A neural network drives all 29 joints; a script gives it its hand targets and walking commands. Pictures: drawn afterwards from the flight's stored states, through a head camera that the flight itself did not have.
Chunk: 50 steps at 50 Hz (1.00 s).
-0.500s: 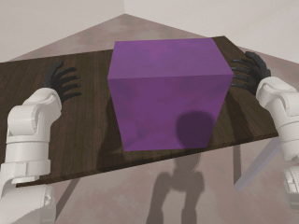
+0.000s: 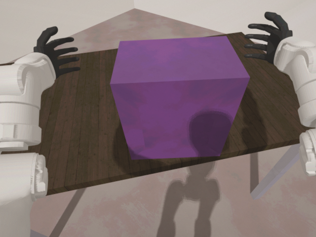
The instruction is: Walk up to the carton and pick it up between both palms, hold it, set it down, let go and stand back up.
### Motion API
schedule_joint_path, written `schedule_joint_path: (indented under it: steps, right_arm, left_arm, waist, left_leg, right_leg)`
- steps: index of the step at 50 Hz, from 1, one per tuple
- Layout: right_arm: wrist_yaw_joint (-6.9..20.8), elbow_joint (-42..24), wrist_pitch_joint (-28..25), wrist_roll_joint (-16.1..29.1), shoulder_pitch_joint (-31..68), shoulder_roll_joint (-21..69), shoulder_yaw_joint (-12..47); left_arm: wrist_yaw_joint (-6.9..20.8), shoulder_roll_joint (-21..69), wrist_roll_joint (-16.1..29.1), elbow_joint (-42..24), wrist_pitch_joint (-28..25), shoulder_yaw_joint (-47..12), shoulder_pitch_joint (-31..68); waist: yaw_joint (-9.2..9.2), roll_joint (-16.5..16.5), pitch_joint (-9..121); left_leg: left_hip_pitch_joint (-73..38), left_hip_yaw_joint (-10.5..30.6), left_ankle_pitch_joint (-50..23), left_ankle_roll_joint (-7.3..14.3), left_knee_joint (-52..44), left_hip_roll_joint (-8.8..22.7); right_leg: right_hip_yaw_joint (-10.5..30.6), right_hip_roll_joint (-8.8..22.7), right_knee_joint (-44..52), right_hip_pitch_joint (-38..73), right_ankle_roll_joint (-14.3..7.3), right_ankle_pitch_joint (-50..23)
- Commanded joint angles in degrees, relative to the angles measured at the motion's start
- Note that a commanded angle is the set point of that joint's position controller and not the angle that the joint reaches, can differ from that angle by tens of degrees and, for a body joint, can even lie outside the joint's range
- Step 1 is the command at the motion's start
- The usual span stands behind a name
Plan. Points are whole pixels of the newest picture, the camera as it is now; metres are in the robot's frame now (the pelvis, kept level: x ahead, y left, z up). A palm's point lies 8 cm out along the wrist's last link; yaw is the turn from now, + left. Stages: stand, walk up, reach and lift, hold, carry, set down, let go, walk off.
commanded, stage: reach and lift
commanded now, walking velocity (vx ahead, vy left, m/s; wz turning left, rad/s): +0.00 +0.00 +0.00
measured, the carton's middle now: (174, 103) +0.45 -0.02 +0.10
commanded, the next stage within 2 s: none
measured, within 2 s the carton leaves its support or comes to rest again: neither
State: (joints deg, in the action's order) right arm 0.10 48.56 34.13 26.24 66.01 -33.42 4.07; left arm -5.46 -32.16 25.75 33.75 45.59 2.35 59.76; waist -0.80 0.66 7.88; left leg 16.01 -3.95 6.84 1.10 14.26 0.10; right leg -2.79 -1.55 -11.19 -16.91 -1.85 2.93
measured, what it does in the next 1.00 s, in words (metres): stands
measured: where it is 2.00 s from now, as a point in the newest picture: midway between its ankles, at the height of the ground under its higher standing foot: outside the picture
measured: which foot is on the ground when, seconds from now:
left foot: down 0.00-1.00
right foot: down 0.00-1.00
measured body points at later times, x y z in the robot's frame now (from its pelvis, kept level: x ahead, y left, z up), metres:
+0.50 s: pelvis +0.01 +0.00 +0.00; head +0.05 +0.00 +0.45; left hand +0.46 +0.25 +0.22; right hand +0.48 -0.24 +0.21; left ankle -0.01 +0.10 -0.75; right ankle +0.02 -0.10 -0.75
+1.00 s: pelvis +0.02 +0.01 +0.00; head +0.08 +0.00 +0.45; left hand +0.47 +0.24 +0.14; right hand +0.48 -0.23 +0.14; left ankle -0.01 +0.10 -0.75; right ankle +0.02 -0.10 -0.75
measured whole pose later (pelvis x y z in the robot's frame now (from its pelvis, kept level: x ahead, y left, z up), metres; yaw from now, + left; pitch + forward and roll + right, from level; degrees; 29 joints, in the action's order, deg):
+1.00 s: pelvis +0.02 +0.01 +0.00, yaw +1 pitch +15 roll +0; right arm -0.4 47.6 19.7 16.9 52.6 -24.9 -1.0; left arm -1.1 -23.6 19.2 43.1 23.9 3.9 50.0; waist 0.0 2.0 8.9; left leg 19.9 -3.1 5.1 1.6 10.1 -0.8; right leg -3.3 -1.0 -4.3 -19.2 -1.2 0.0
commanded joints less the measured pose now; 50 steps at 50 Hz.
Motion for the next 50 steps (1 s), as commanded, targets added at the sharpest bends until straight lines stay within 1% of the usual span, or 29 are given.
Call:
schedule_joint_path:
  steps: [1,5,8,11,14,18,21,24,27,31,36,41,43,45,48,50]
  right_arm:
    - [-0.10,-5.23,-1.38,0.37,31.67,-10.74,-2.07]
    - [-0.08,-2.48,-0.85,0.82,35.68,-11.08,-1.07]
    - [0.00,0.51,-0.62,1.06,36.65,-10.81,0.11]
    - [0.08,2.73,-1.01,1.25,35.25,-10.12,1.16]
    - [0.15,3.17,-2.14,1.26,31.93,-9.20,1.66]
    - [0.14,0.55,-4.49,0.80,25.62,-7.83,1.09]
    - [-0.02,-4.90,-6.41,-0.12,21.94,-7.57,-1.20]
    - [-0.09,-11.90,-7.74,-2.59,22.51,-8.71,-5.45]
    - [0.11,-15.23,-8.51,-4.99,22.68,-9.10,-8.02]
    - [0.68,-14.66,-9.48,-6.40,20.19,-8.18,-8.26]
    - [1.18,-10.34,-11.09,-6.68,15.84,-5.72,-6.52]
    - [1.09,-8.04,-13.24,-7.03,12.70,-3.71,-5.96]
    - [0.99,-7.96,-14.25,-7.49,12.02,-3.17,-6.21]
    - [0.54,-8.68,-15.33,-8.28,11.98,-2.06,-6.72]
    - [-0.77,-10.83,-17.00,-9.82,13.71,-0.20,-7.56]
    - [-1.62,-11.89,-17.78,-10.58,15.01,0.41,-7.96]
  left_arm:
    - [-0.15,-11.53,0.78,-4.78,-1.88,2.14,31.20]
    - [-0.39,-12.09,1.60,-1.97,-1.75,0.86,35.11]
    - [-0.15,-11.85,1.68,1.07,-1.94,0.11,36.23]
    - [0.77,-11.29,0.91,3.75,-2.91,0.04,35.43]
    - [2.17,-10.56,-0.47,5.33,-4.84,0.68,33.23]
    - [4.20,-8.82,-2.31,5.28,-8.61,1.82,28.71]
    - [5.04,-8.05,-2.87,1.62,-11.48,2.62,26.08]
    - [4.33,-8.65,-2.32,-4.42,-12.95,3.47,25.72]
    - [3.10,-8.55,-2.03,-8.36,-13.25,4.02,24.55]
    - [2.31,-7.18,-3.06,-9.21,-13.38,4.72,21.09]
    - [2.98,-4.53,-5.50,-5.41,-14.93,5.58,17.13]
    - [3.90,-2.67,-6.85,-2.27,-18.29,5.61,15.56]
    - [4.09,-2.17,-7.05,-1.43,-19.90,5.46,15.35]
    - [4.38,-2.31,-6.94,-0.40,-21.72,5.04,15.81]
    - [4.55,-3.44,-6.46,0.63,-24.84,4.28,18.06]
    - [4.32,-4.06,-6.17,0.71,-26.45,3.72,19.46]
  waist:
    - [0.21,-0.73,29.33]
    - [0.25,-0.70,30.65]
    - [0.45,-0.79,29.81]
    - [0.60,-0.73,27.75]
    - [0.58,-0.47,25.51]
    - [0.40,0.11,23.62]
    - [0.30,0.62,25.65]
    - [0.47,0.30,32.57]
    - [0.87,-0.54,38.64]
    - [1.01,-1.58,39.90]
    - [0.65,-1.68,33.99]
    - [0.36,-0.72,30.36]
    - [0.30,-0.40,30.30]
    - [0.76,-0.97,31.39]
    - [1.39,-1.87,35.70]
    - [1.49,-1.56,39.54]
  left_leg:
    - [-12.27,6.75,-17.95,-1.56,2.45,-0.03]
    - [-12.30,6.86,-18.72,-1.70,2.88,-0.01]
    - [-12.45,7.01,-18.98,-1.84,2.85,-0.06]
    - [-12.42,7.10,-19.00,-2.21,2.00,-0.24]
    - [-11.33,7.03,-18.54,-2.89,0.33,-0.46]
    - [-8.89,6.74,-17.70,-3.91,-2.35,-0.46]
    - [-7.79,6.38,-18.31,-4.57,-3.55,-0.33]
    - [-7.96,6.37,-20.56,-4.79,-3.02,-0.11]
    - [-9.74,6.78,-23.31,-4.41,-1.23,-0.07]
    - [-11.70,7.26,-25.64,-3.81,0.67,-0.54]
    - [-9.53,7.21,-23.94,-3.60,0.26,-1.33]
    - [-6.62,6.77,-21.80,-4.04,-1.02,-1.51]
    - [-5.87,6.64,-21.55,-4.23,-1.28,-1.41]
    - [-4.60,6.47,-21.31,-3.98,-1.35,-1.44]
    - [-1.95,6.26,-21.32,-3.17,-1.69,-1.45]
    - [-1.84,6.24,-23.13,-2.88,-1.53,-1.34]
  right_leg:
    - [6.11,0.72,-1.95,12.01,3.00,-14.02]
    - [5.70,0.56,-1.82,11.00,3.39,-14.04]
    - [5.37,0.39,-1.30,10.94,3.75,-14.13]
    - [5.25,0.37,-0.21,12.43,3.99,-14.94]
    - [5.52,0.61,1.06,16.00,3.88,-16.63]
    - [6.25,1.24,2.49,22.06,3.08,-18.94]
    - [6.89,1.67,2.80,25.15,2.14,-20.52]
    - [7.28,1.92,1.98,25.45,1.04,-22.22]
    - [7.08,1.74,0.96,22.42,0.54,-22.82]
    - [6.55,1.04,0.00,18.76,0.73,-23.29]
    - [6.47,0.69,-0.30,19.61,1.44,-24.18]
    - [6.70,0.94,-0.02,21.52,1.72,-24.24]
    - [6.79,1.08,0.10,21.80,1.65,-24.04]
    - [7.05,1.50,-0.01,22.36,1.79,-24.72]
    - [7.52,2.50,-1.00,24.89,1.79,-27.67]
    - [7.57,2.88,-1.59,26.02,1.35,-29.89]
